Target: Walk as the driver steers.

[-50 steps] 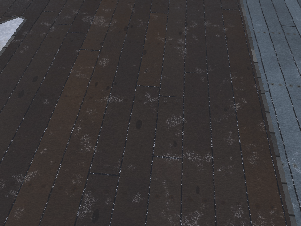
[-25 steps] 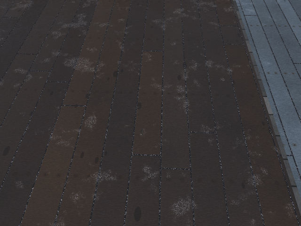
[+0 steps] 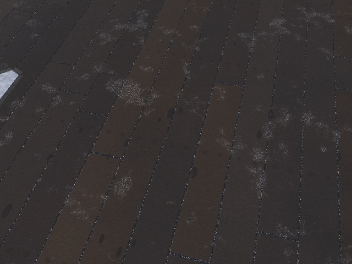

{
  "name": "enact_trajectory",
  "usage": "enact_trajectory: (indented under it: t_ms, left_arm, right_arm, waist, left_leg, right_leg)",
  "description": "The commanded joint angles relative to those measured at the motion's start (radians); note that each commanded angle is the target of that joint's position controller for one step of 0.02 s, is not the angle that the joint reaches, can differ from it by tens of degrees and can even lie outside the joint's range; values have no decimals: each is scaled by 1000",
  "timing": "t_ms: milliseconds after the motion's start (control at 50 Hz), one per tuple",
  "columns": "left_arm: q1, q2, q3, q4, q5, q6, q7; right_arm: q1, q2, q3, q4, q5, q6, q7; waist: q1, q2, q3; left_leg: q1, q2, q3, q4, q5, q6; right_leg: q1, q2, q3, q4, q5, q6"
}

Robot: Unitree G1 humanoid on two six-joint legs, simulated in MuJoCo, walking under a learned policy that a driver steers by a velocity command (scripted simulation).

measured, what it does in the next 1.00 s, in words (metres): walks ahead: left foot, then right foot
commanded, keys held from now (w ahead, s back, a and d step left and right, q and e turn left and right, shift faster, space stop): q+shift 0.42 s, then e+shift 0.32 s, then w+e+shift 0.26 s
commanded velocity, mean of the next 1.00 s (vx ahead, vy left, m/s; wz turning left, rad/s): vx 0.18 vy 0.00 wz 0.20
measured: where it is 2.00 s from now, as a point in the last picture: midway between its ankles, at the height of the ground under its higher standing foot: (210, 121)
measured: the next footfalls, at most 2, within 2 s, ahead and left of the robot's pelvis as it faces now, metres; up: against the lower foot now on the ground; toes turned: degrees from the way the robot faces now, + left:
left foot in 0.16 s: +0.29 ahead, +0.07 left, +0.00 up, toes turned +7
right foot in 0.62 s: +0.38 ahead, -0.12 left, +0.00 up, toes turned +28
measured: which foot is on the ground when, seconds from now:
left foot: up 0.00-0.14, down 0.16-0.64, up 0.66-0.90, down 0.92-1.00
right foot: down 0.00-0.16, up 0.18-0.60, down 0.62-0.92, up 0.94-1.00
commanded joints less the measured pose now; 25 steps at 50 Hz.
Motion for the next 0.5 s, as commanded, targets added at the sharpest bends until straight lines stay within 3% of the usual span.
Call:
enact_trajectory:
  t_ms: [20, 60, 100, 120, 140, 160, 180, 200, 220, 240, 260, 300, 320, 360, 420, 500]
  left_arm:
    - [-161, 152, 31, -112, -15, -7, 43]
    - [-159, 176, 37, -123, -35, 11, 55]
    - [-188, 196, 46, -147, -50, 37, 59]
    - [-209, 198, 50, -161, -52, 49, 56]
    - [-244, 177, 44, -173, -51, 58, 47]
    - [-208, 72, 18, -182, -15, 60, 22]
    - [-80, 37, 8, -208, 9, 54, 2]
    - [-34, 120, 14, -214, -5, 38, -11]
    - [-121, 170, 24, -235, -20, 31, -14]
    - [-180, 167, 29, -236, -7, 36, -3]
    - [-204, 162, 31, -237, 9, 47, 7]
    - [-224, 148, 36, -249, 9, 68, 8]
    - [-231, 120, 31, -251, 6, 69, 7]
    - [-253, 85, 25, -255, -1, 71, 8]
    - [-265, 89, 30, -254, -14, 79, 13]
    - [-245, 102, 27, -240, -5, 78, 10]
  right_arm:
    - [86, 1, 2, -36, -18, -2, 32]
    - [94, -39, -14, -55, -23, 7, 53]
    - [161, -96, -39, -61, -26, 20, 60]
    - [243, -136, -58, -52, -24, 25, 57]
    - [364, -176, -81, -28, -23, 25, 45]
    - [320, -203, -83, -29, -18, 23, 27]
    - [217, -256, -77, -108, -68, 9, 25]
    - [154, -285, -85, -172, -82, -2, 37]
    - [84, -247, -82, -209, -53, -6, 37]
    - [38, -193, -67, -216, -20, -2, 28]
    - [24, -163, -56, -223, -5, 3, 17]
    - [26, -151, -56, -243, -14, 22, -5]
    - [34, -160, -61, -251, -18, 32, -15]
    - [65, -187, -75, -263, -18, 52, -37]
    - [58, -189, -81, -288, -14, 79, -54]
    - [54, -108, -43, -297, -45, 89, -51]
  waist:
    - [-67, -97, -112]
    - [-78, -106, -156]
    - [-125, -117, -189]
    - [-170, -111, -218]
    - [-240, -56, -246]
    - [-164, 191, -169]
    - [-32, 307, -255]
    - [-51, 199, -465]
    - [-53, 71, -381]
    - [-30, -71, -276]
    - [-17, -110, -242]
    - [-5, -56, -216]
    - [-6, -41, -216]
    - [-21, -19, -248]
    - [-36, 42, -268]
    - [-74, 114, -280]
  left_leg:
    - [251, -52, 92, -229, 266, -15]
    - [281, -85, 117, -282, 267, 7]
    - [347, -126, 140, -291, 176, 52]
    - [429, -139, 126, -307, 138, 86]
    - [580, -145, 84, -408, 208, 124]
    - [648, -55, -96, -441, 615, 167]
    - [809, 147, -611, -437, 891, 416]
    - [871, 241, -821, -569, 579, 490]
    - [797, 213, -766, -612, 313, 437]
    - [667, 153, -677, -625, 183, 363]
    - [566, 112, -615, -627, 168, 319]
    - [455, 29, -509, -621, 241, 261]
    - [438, -4, -470, -603, 301, 241]
    - [453, -22, -470, -579, 358, 220]
    - [452, -38, -498, -571, 206, 176]
    - [447, -9, -440, -527, 192, 169]
  right_leg:
    - [-125, -192, -20, -44, 747, -49]
    - [-32, -219, -21, 45, 835, -31]
    - [18, -245, -16, 194, 953, -10]
    - [11, -250, -8, 330, 946, 3]
    - [-64, -217, 1, 555, 774, 38]
    - [-248, -67, 10, 828, -104, 91]
    - [-554, 131, 159, 1181, -495, 157]
    - [-588, 97, 383, 1245, -428, 138]
    - [-625, 57, 399, 1177, -338, 113]
    - [-625, 18, 391, 1087, -263, 111]
    - [-580, -3, 391, 998, -228, 111]
    - [-479, -5, 378, 826, -202, 116]
    - [-456, 9, 361, 739, -182, 125]
    - [-440, 38, 356, 617, -136, 146]
    - [-419, 48, 377, 515, -43, 161]
    - [-358, -26, 336, 484, 4, 162]
Velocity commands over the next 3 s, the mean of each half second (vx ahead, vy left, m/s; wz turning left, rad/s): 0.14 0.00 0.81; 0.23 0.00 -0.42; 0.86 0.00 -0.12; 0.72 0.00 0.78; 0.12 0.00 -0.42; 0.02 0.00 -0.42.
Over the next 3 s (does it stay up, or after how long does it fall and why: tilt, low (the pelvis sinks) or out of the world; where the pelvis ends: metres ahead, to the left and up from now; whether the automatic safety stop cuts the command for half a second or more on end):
stays up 1.26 0.09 0.00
